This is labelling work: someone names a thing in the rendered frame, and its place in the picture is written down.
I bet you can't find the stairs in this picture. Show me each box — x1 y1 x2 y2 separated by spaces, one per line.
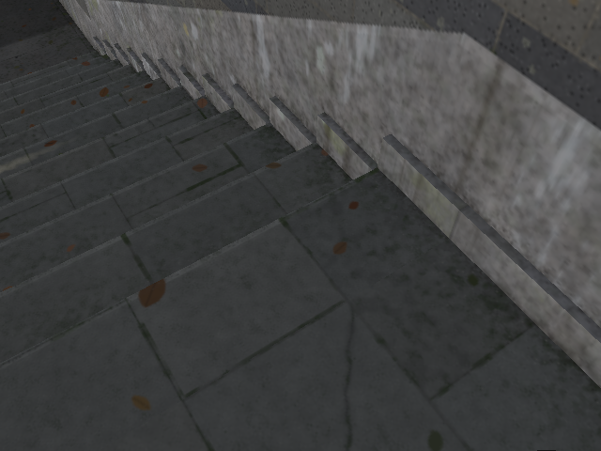
0 50 353 363

